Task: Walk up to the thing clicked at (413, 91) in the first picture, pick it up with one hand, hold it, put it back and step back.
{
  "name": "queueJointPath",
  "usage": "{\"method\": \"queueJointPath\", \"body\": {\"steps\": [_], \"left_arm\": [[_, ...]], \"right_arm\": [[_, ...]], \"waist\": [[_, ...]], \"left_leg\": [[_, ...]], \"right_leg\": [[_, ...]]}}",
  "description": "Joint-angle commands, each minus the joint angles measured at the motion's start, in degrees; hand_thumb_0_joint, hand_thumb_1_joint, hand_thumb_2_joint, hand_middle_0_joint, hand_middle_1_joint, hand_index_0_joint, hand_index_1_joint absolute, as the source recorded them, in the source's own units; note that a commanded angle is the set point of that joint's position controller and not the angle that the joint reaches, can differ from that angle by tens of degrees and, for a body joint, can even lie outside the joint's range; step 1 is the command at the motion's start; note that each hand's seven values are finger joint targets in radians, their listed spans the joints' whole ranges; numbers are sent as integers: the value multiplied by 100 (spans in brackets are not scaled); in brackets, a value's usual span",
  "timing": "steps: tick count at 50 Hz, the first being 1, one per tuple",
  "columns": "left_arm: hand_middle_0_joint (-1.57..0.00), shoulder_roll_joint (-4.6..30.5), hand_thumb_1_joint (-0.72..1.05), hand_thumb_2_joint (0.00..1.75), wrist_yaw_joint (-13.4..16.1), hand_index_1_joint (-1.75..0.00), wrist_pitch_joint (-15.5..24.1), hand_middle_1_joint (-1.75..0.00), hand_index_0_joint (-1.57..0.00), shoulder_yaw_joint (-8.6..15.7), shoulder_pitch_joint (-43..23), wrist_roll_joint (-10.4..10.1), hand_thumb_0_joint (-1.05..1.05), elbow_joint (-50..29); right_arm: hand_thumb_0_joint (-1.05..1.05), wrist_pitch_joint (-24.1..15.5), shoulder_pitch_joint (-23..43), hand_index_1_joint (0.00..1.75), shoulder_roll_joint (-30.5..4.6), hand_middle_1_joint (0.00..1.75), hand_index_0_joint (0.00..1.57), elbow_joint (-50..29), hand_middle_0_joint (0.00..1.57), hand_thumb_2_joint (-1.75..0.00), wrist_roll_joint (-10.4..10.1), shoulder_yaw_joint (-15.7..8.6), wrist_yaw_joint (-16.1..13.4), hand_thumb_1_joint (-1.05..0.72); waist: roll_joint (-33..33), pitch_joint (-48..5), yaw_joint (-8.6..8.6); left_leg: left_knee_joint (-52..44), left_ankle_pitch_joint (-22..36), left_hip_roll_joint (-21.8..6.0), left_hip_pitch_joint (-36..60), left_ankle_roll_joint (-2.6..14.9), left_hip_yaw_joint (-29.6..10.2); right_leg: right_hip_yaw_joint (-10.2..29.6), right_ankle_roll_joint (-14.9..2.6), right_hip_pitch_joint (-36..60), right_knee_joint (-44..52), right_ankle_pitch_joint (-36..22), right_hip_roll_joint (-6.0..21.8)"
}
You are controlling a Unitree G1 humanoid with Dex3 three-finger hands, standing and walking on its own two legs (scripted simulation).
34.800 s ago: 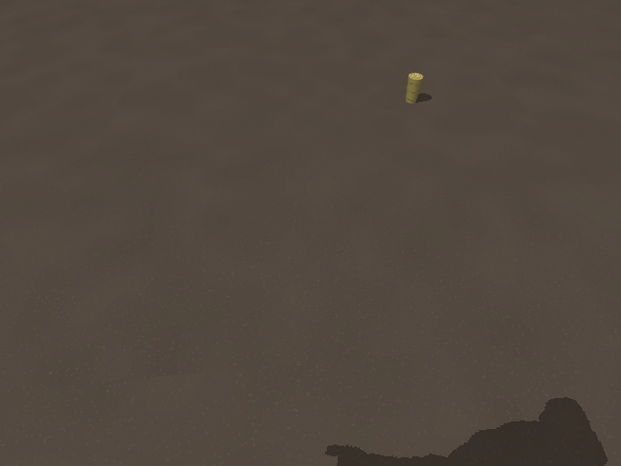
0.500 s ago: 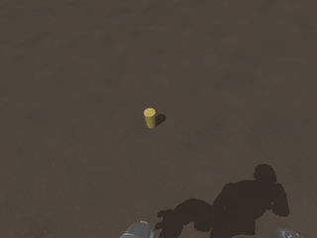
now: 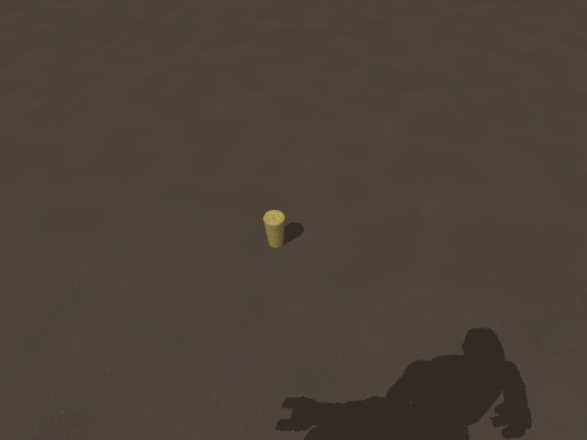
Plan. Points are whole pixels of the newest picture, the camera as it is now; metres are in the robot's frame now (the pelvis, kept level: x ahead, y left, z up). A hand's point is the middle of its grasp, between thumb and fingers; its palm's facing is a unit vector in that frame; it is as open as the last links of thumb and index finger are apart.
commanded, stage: step back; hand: left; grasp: from the side
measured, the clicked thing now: (275, 230) +1.03 +0.12 -0.68
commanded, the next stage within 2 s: stand in 0.52 s
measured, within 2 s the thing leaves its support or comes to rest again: neither
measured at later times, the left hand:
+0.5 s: hand out of the picture +0.13 +0.30 -0.16, palm faces +0.06 -0.93 -0.36, open 7.4 cm
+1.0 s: hand out of the picture +0.12 +0.29 -0.14, palm faces +0.02 -0.94 -0.34, open 7.4 cm
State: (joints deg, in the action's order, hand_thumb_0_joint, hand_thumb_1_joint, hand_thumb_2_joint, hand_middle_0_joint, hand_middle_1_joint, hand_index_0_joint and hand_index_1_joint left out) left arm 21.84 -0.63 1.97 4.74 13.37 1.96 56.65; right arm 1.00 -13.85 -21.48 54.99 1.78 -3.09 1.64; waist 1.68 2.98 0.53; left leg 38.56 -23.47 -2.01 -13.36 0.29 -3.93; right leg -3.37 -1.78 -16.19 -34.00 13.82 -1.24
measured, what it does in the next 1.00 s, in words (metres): steps on the spot: left foot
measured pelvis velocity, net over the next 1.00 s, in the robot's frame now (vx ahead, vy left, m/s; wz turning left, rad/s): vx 0.06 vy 0.03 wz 0.03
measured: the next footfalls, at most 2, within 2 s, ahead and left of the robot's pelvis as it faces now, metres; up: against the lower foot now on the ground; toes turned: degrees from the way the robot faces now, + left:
left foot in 0.32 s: +0.11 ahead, +0.16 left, +0.00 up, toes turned +2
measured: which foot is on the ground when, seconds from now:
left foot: up 0.00-0.30, down 0.32-1.00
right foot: down 0.00-1.00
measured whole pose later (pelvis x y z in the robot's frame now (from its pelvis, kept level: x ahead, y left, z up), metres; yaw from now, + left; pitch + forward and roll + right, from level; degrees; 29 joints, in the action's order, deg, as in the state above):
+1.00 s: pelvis +0.06 +0.03 +0.02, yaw +2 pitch -3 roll +0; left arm 20.2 -0.3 0.9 0.2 5.3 0.4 65.9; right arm -0.5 -3.1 -19.7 63.9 0.5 -0.2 1.0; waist 0.2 3.9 -0.2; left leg 20.7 -9.3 -1.2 -8.7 -0.9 -0.2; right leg -1.6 1.5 -4.7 -19.5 12.1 1.8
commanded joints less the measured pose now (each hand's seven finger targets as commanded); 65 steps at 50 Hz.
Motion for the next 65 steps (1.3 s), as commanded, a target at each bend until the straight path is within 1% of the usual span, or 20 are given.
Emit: {"method": "queueJointPath", "body": {"steps": [1,5,9,12,14,15,16,17,18,19,21,23,25,27,34,40,51,54,57,65], "left_arm": [[-20,1951,90,90,150,-30,183,-30,-20,467,-90,105,0,-497],[-20,1397,90,90,152,-30,281,-30,-20,307,-364,3,0,-535],[-20,1428,90,90,157,-30,281,-30,-20,290,-471,-1,0,-534],[-20,1337,90,90,164,-30,207,-30,-20,217,-456,-65,0,-512],[-20,1323,90,90,173,-30,122,-30,-20,170,-412,-140,0,-501],[-20,1245,90,90,180,-30,93,-30,-20,127,-421,-154,0,-516],[-20,1137,90,90,188,-30,69,-30,-20,88,-389,-165,0,-567],[-20,1006,90,90,194,-30,38,-30,-20,43,-363,-214,0,-598],[-20,977,90,90,192,-30,-37,-30,-20,18,-362,-279,0,-492],[-20,1009,90,90,212,-30,-63,-30,-20,15,-412,-247,0,-392],[-20,1041,90,90,201,-30,-29,-30,-20,-9,-437,-192,0,-275],[-20,1214,90,90,213,-30,30,-30,-20,36,-216,-171,0,-151],[-20,1347,90,90,218,-30,46,-30,-20,50,-523,-188,0,-97],[-20,950,90,90,149,-30,3,-30,-20,-166,-683,-199,0,47],[-20,1018,90,90,128,-30,19,-30,-20,-236,-872,-193,0,293],[-20,1021,90,90,101,-30,16,-30,-20,-254,-1029,-150,0,447],[-20,1097,90,90,92,-30,52,-30,-20,-246,-1099,-140,0,579],[-20,1085,90,90,93,-30,62,-30,-20,-250,-1027,-139,0,594],[-20,1092,90,90,96,-30,53,-30,-20,-250,-1051,-137,0,615],[-20,1113,90,90,82,-30,32,-30,-20,-241,-982,-161,0,605]], "right_arm": [[0,-97,264,30,-1214,30,20,-443,20,-90,-27,-295,-195,-90],[0,-150,-123,30,-1078,30,20,-137,20,-90,-45,-266,-144,-90],[0,-126,-131,30,-982,30,20,-133,20,-90,-15,-223,-131,-90],[0,-192,80,30,-901,30,20,-122,20,-90,-12,-195,-163,-90],[0,-240,2,30,-835,30,20,-39,20,-90,-29,-185,-205,-90],[0,-264,-57,30,-915,30,20,3,20,-90,-23,-222,-234,-90],[0,-276,-8,30,-1109,30,20,12,20,-90,2,-275,-262,-90],[0,-300,86,30,-1339,30,20,-43,20,-90,10,-304,-288,-90],[0,-282,483,30,-1515,30,20,-126,20,-90,-46,-285,-282,-90],[0,-253,686,30,-1539,30,20,-136,20,-90,-71,-282,-270,-90],[0,-198,889,30,-1327,30,20,-80,20,-90,-71,-196,-263,-90],[0,-197,1063,30,-1164,30,20,-95,20,-90,-103,-127,-268,-90],[0,-201,916,30,-1018,30,20,55,20,-90,-114,-94,-268,-90],[0,-290,773,30,-1207,30,20,202,20,-90,-109,-40,-233,-90],[0,-348,1189,30,-1120,30,20,315,20,-90,-130,10,-201,-90],[0,-321,1389,30,-1032,30,20,389,20,-90,-137,33,-189,-90],[0,-289,1355,30,-1026,30,20,597,20,-90,-138,49,-148,-90],[0,-295,1373,30,-1040,30,20,616,20,-90,-135,51,-143,-90],[0,-259,1268,30,-1018,30,20,672,20,-90,-134,67,-138,-90],[0,-283,1125,30,-1022,30,20,735,20,-90,-119,88,-150,-90]], "waist": [[-642,492,-360],[-448,256,-154],[-904,24,-171],[-1057,-183,-206],[-999,-397,-97],[-794,-544,-57],[-395,-770,-90],[133,-986,-131],[340,-962,-209],[519,-829,-194],[531,-738,-278],[412,-828,-328],[143,-859,-136],[284,-644,-64],[80,-692,-99],[34,-490,-86],[-147,-385,-38],[-148,-498,-89],[-225,-306,-48],[-165,-315,-54]], "left_leg": [[1777,-877,257,-1933,76,-551],[1531,-5,132,-1315,26,-641],[699,4,30,-1034,-76,-196],[-137,231,107,-557,-42,356],[-1024,1207,247,-89,26,613],[-1160,1985,177,80,107,437],[-1051,3054,-208,385,262,-36],[-1107,3512,-842,508,553,-761],[-1126,3027,-1167,81,1057,-1169],[-1191,2740,-1324,-237,1179,-1229],[-1185,2491,-1002,-459,791,-756],[-779,2697,-655,-331,440,-330],[-712,2759,-441,-114,230,-145],[-1300,2709,-637,143,323,-484],[-1544,3436,-655,737,199,-334],[-1957,2532,-561,617,110,-215],[-2211,1802,-500,584,38,-168],[-2161,2065,-524,731,37,-170],[-2220,1534,-493,576,30,-181],[-2243,1672,-526,545,9,-190]], "right_leg": [[3950,-1090,71,2663,4003,2566],[2039,-730,94,2043,1550,1628],[1402,-779,270,1606,118,1639],[972,-707,436,935,-1964,1565],[665,-503,564,222,-2961,1360],[555,-321,647,-132,-3041,1204],[431,-156,465,-452,-2690,996],[265,14,286,-787,-1802,652],[201,98,367,-791,-272,266],[229,50,586,-540,473,262],[366,-11,875,71,237,403],[561,-46,1056,374,-1109,691],[946,-160,932,435,-1582,954],[618,31,802,525,-1120,661],[569,124,1034,1072,-1527,762],[611,149,1109,1518,-1039,810],[714,141,1066,1910,-623,898],[693,136,1063,1905,-776,918],[731,144,921,2023,-273,906],[747,114,924,1973,-342,905]]}}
